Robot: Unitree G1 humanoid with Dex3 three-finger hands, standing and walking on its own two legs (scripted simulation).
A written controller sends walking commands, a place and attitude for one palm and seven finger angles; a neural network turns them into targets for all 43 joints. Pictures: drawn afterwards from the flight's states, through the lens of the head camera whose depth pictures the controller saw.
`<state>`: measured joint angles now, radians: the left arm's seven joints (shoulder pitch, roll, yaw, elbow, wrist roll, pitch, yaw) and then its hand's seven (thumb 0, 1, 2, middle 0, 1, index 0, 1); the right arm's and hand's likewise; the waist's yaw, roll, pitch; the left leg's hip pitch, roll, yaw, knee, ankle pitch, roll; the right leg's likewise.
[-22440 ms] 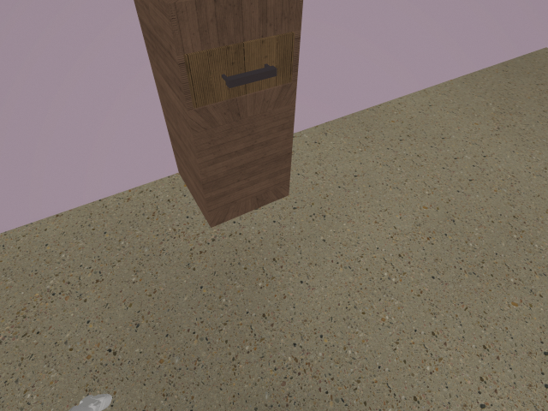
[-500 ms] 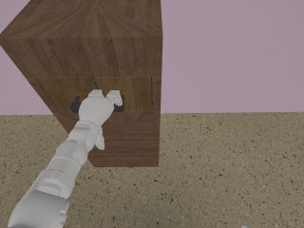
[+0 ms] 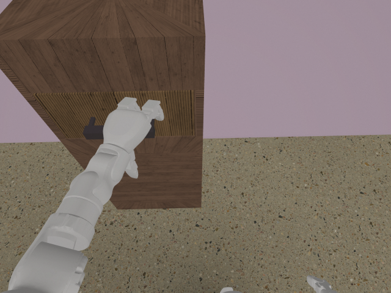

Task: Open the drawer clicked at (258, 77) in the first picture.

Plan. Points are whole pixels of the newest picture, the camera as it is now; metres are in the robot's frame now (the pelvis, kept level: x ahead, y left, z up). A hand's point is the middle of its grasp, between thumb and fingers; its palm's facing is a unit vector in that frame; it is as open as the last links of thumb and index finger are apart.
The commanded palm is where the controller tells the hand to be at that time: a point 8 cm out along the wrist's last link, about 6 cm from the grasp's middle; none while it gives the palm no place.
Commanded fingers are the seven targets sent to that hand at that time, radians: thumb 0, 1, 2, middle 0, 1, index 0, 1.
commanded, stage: re-aim the fingers above the handle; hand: left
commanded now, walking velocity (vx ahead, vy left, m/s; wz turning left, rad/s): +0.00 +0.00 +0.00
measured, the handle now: (121, 125) +0.52 +0.21 -0.02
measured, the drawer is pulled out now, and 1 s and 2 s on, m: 0.00 0.00 0.00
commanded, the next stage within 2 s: lower the fingers behind the handle in 0.32 s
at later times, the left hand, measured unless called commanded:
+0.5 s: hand (144, 124) +0.45 +0.12 +0.07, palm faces +0.17 -0.14 -0.98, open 13.8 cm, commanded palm +0.42 +0.19 +0.09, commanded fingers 0.00 -0.50 0.30 -0.30 -1.20 -0.30 -1.20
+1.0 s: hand (119, 153) +0.42 +0.19 +0.00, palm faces -0.03 -0.05 -1.00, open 13.8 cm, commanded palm +0.41 +0.19 +0.06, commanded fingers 0.00 -0.50 0.30 -0.30 -1.20 -0.30 -1.20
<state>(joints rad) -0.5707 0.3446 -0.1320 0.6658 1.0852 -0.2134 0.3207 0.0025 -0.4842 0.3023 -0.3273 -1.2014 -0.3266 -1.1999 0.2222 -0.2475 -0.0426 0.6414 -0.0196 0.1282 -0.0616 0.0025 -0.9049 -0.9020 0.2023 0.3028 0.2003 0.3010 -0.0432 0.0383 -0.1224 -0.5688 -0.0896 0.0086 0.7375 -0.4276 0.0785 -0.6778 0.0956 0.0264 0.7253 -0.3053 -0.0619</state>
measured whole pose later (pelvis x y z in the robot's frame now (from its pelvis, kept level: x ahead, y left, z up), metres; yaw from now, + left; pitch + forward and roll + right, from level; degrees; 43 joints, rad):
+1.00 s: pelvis -0.01 -0.01 -0.01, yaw +1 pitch +17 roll +0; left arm -0.64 0.37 -0.14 0.91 1.08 -0.12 0.39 0.00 -0.49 0.30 -0.31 -1.22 -0.31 -1.20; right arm 0.27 -0.28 -0.08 0.70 0.00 0.10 -0.04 0.00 -0.91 -0.90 0.20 0.30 0.20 0.30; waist -0.03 0.04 -0.15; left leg -0.66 -0.09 -0.01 0.79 -0.43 0.07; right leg -0.76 0.09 -0.01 0.76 -0.31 -0.07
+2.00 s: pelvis -0.05 +0.00 -0.03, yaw +1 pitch +21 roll +0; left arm -0.86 0.42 -0.13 1.09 1.06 0.05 0.37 0.00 -0.49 0.30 -0.31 -1.29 -0.29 -1.29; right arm 0.32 -0.25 -0.01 0.67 0.02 0.05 -0.04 0.00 -0.90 -0.90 0.20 0.30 0.20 0.30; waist -0.10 0.04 -0.17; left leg -0.87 -0.09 0.01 0.95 -0.45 0.08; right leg -0.96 0.09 0.00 0.89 -0.30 -0.06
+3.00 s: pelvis +0.01 +0.00 +0.01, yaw +1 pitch +14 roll -1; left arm -0.59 0.35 -0.17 0.77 1.06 -0.04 0.28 0.00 -0.49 0.30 -0.32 -1.20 -0.32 -1.20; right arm 0.22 -0.24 -0.05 0.64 0.01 0.14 -0.02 0.00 -0.91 -0.90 0.20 0.30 0.20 0.30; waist -0.01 0.05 -0.12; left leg -0.50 -0.09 -0.01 0.66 -0.40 0.08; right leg -0.60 0.09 0.01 0.64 -0.29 -0.06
